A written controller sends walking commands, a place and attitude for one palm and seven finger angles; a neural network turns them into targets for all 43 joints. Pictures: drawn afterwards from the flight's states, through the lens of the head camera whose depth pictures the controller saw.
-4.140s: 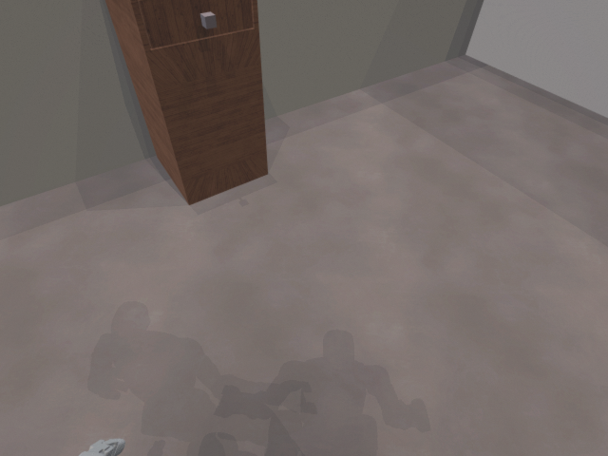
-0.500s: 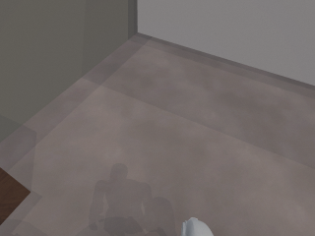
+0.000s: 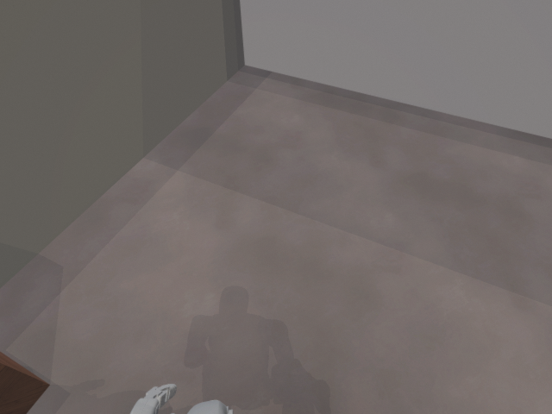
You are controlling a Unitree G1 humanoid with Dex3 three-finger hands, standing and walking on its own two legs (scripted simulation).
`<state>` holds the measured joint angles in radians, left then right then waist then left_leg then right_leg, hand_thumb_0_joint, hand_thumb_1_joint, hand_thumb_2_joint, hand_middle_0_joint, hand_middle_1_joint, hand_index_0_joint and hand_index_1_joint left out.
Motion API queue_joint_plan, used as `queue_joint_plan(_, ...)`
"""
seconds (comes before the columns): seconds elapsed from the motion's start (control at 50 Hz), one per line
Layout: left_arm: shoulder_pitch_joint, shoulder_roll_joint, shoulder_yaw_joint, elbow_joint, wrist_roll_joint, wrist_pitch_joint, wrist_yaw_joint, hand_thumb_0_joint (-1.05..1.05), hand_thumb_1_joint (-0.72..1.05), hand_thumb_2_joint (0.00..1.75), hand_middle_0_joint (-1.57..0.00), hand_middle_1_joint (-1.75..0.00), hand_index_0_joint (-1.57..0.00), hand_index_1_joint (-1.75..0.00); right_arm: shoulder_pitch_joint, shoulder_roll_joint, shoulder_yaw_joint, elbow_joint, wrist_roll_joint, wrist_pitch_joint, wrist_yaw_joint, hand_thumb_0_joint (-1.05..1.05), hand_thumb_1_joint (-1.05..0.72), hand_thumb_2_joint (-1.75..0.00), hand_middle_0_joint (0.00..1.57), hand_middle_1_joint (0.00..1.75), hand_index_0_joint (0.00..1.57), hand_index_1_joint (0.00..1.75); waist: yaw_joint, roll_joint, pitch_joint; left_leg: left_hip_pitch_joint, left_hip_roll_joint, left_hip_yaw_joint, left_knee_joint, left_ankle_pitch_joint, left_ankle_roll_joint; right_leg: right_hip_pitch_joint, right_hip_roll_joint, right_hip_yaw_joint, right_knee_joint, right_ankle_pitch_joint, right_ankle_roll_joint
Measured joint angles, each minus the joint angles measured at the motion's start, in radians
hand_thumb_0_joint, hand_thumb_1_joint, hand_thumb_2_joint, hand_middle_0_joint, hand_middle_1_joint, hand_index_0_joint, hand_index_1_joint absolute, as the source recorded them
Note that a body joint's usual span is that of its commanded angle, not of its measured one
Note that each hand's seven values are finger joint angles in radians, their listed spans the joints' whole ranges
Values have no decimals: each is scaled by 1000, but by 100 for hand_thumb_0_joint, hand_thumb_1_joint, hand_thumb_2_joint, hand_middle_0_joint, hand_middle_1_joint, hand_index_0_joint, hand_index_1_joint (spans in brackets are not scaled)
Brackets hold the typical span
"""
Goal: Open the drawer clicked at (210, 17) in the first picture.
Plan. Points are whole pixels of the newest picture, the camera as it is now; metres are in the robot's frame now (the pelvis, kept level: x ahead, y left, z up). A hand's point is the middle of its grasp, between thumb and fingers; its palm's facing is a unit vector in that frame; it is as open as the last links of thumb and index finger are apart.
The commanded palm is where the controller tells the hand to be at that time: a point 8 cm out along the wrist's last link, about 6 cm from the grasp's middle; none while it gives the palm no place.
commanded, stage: turn to face it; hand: left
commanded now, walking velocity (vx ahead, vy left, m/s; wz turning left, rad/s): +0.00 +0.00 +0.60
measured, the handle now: out of the picture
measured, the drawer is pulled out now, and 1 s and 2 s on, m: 0.00 0.00 0.00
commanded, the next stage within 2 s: take the last steps up to it in 1.70 s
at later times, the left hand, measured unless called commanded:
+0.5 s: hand out of the picture +0.06 +0.27 -0.16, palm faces +0.30 -0.91 -0.28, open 7.4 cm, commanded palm none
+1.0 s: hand out of the picture -0.05 +0.21 -0.18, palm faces +0.58 -0.78 -0.23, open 7.4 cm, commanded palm none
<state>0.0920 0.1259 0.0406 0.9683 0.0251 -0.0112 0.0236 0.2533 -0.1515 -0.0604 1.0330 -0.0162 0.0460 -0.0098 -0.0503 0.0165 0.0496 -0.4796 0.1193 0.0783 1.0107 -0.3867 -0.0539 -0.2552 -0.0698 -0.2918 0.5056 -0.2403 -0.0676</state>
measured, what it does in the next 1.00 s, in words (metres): steps on the spot, turning left: left foot, then right foot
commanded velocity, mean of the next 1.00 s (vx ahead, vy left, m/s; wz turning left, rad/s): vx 0.00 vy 0.00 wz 0.60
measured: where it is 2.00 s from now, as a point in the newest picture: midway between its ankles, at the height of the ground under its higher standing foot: outside the picture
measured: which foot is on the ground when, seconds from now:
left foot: up 0.00-0.14, down 0.16-0.60, up 0.62-0.98, down 1.00-1.00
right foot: down 0.00-0.16, up 0.18-0.58, down 0.60-1.00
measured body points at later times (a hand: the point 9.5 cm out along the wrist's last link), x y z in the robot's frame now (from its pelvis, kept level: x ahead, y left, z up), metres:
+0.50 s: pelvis +0.03 +0.03 +0.00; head +0.08 +0.04 +0.45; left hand +0.05 +0.31 -0.13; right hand +0.16 -0.20 -0.14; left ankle +0.03 +0.14 -0.74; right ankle +0.06 -0.13 -0.69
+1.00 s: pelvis +0.03 +0.01 -0.01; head +0.06 +0.05 +0.43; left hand -0.08 +0.25 -0.16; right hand +0.27 -0.15 -0.14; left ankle -0.04 +0.10 -0.74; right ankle +0.07 -0.12 -0.73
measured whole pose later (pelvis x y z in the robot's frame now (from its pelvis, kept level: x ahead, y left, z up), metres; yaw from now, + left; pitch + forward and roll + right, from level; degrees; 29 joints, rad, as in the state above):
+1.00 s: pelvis +0.03 +0.01 -0.01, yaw +36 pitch +1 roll +0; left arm 0.24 0.22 0.05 0.89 0.03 0.03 0.01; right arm 0.12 -0.26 -0.08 0.90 -0.01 0.06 0.04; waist 0.01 -0.03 0.11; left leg -0.30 0.03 0.10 0.62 -0.31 -0.03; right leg -0.24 -0.21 -0.28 0.66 -0.39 0.06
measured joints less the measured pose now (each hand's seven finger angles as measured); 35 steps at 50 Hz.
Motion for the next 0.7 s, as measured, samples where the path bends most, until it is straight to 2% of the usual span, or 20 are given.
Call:
queue_joint_plan(0.1, 25, 22, 12, -16, 8, 14, -3, -1, 92, 89, -21, -30, -20, -30, -32, -30, -11, -33, 1, 6, 17, 1, -93, -90, 20, 30, 20, 30, 26, -25, 8, 60, -9, 38, -169, -12, 2, 6, -45, -48, 58, -51, 31)
queue_joint_plan(0.16, 55, 48, 24, -20, 3, 27, -6, 0, 92, 89, -21, -30, -20, -30, -40, -47, -13, -64, -2, -4, 25, 1, -92, -90, 20, 30, 20, 30, 34, -36, 14, 133, -21, 51, -332, 80, 20, -14, -79, -77, 147, -106, 59)
queue_joint_plan(0.18, 63, 61, 30, -18, -2, 36, -7, 0, 92, 89, -21, -30, -20, -30, -44, -47, -16, -70, -5, -11, 25, 1, -92, -90, 20, 30, 20, 30, 33, -50, 16, 128, -36, 50, -331, 74, 48, -37, -95, -61, 203, -139, 79)
queue_joint_plan(0.22, 74, 88, 40, -16, -3, 60, -6, 0, 92, 89, -20, -30, -20, -30, -52, -42, -11, -84, -7, -22, 22, 1, -92, -90, 20, 30, 20, 30, 37, -68, 28, 116, -57, 45, -308, 49, 84, -113, -80, 50, 383, -271, 114)
queue_joint_plan(0.24, 78, 99, 46, -13, -1, 69, -5, 0, 92, 89, -20, -30, -20, -29, -53, -40, -8, -89, -8, -27, 19, 1, -92, -90, 20, 30, 20, 30, 39, -71, 31, 120, -63, 41, -319, 50, 91, -150, -66, 97, 471, -285, 124)
queue_joint_plan(0.28, 82, 113, 54, -9, 0, 77, -7, 1, 92, 89, -20, -30, -20, -29, -51, -39, -3, -94, -6, -30, 11, 1, -92, -90, 20, 30, 20, 30, 40, -63, 33, 134, -73, 26, -368, 77, 90, -207, -44, 160, 594, -248, 139)
queue_joint_plan(0.34, 85, 125, 57, -16, -3, 73, -13, 1, 92, 89, -20, -30, -20, -29, -48, -41, 4, -93, -4, -30, 5, 0, -91, -90, 20, 30, 20, 30, 45, -47, 34, 162, -92, 3, -453, 125, 95, -246, -34, 220, 645, -177, 157)
queue_joint_plan(0.46, 75, 130, 52, -42, -11, 75, -9, 1, 92, 90, -20, -30, -20, -29, -49, -48, 3, -94, -4, -19, 12, 1, -91, -90, 20, 30, 20, 30, 38, -18, 26, 185, -118, -57, -527, 173, 87, -203, -24, 270, 489, -177, 174)
queue_joint_plan(0.54, 54, 116, 41, -66, -17, 67, -7, 1, 91, 90, -20, -30, -20, -29, -57, -61, -6, -97, -6, -3, 18, 1, -91, -90, 21, 30, 20, 30, 24, 4, 24, 165, -129, -108, -508, 175, 67, -120, 1, 270, 288, -182, 166)
queue_joint_plan(0.58, 50, 107, 32, -83, -19, 52, -8, 1, 91, 90, -20, -30, -20, -29, -58, -72, -13, -100, -3, 5, 21, 1, -91, -90, 21, 30, 20, 30, 21, 13, 20, 142, -139, -135, -474, 165, 51, -52, 15, 259, 132, -107, 160)
queue_joint_plan(0.6, 53, 102, 27, -92, -16, 41, -8, 1, 91, 90, -20, -30, -20, -29, -56, -79, -18, -103, 2, 8, 23, 1, -91, -90, 21, 30, 20, 30, 24, 16, 14, 123, -146, -146, -441, 153, 42, -22, 15, 250, 60, -70, 139)
queue_joint_plan(0.64, 55, 78, 14, -99, -6, 29, -6, 1, 91, 89, -20, -30, -20, -29, -66, -99, -32, -100, 4, 20, 22, 1, -91, -90, 20, 30, 20, 30, 26, 36, 20, 64, -155, -152, -270, -11, 28, -18, 11, 222, 80, -76, 92)
queue_joint_plan(0.66, 62, 67, 7, -101, -4, 27, -5, 1, 91, 89, -20, -30, -20, -29, -67, -108, -38, -100, 2, 26, 23, 1, -91, -90, 20, 30, 20, 30, 24, 40, 19, 29, -162, -143, -159, -54, 26, -10, 2, 206, 81, -83, 80)
queue_joint_plan(0.7, 80, 50, -1, -103, -1, 29, -3, 1, 91, 89, -20, -30, -20, -29, -73, -122, -47, -100, -1, 36, 28, 1, -91, -90, 20, 30, 20, 30, 25, 38, 15, -23, -157, -113, 27, -59, 16, 14, -17, 185, 60, -82, 74)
